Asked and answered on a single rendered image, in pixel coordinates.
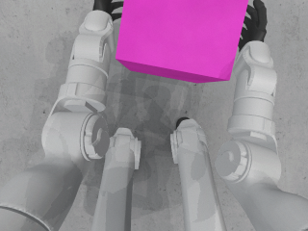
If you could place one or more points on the robot left forearm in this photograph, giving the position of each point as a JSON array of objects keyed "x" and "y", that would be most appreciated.
[{"x": 84, "y": 90}]

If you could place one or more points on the robot right foot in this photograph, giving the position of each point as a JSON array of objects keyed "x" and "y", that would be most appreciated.
[{"x": 179, "y": 121}]

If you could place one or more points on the robot right forearm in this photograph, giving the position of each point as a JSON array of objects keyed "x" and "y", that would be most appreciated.
[{"x": 254, "y": 96}]

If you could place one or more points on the robot left upper arm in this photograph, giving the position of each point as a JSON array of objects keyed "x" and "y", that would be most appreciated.
[{"x": 40, "y": 197}]

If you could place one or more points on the robot right upper arm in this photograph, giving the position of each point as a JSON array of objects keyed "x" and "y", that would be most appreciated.
[{"x": 251, "y": 172}]

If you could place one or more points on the robot left hand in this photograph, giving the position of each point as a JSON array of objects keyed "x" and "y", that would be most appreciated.
[{"x": 108, "y": 6}]

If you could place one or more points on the robot right shin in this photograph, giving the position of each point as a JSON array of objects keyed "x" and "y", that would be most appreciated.
[{"x": 200, "y": 132}]

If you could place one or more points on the carton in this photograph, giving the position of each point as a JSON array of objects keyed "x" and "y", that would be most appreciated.
[{"x": 189, "y": 40}]

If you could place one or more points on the robot right hand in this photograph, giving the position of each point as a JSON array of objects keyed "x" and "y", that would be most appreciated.
[{"x": 256, "y": 26}]

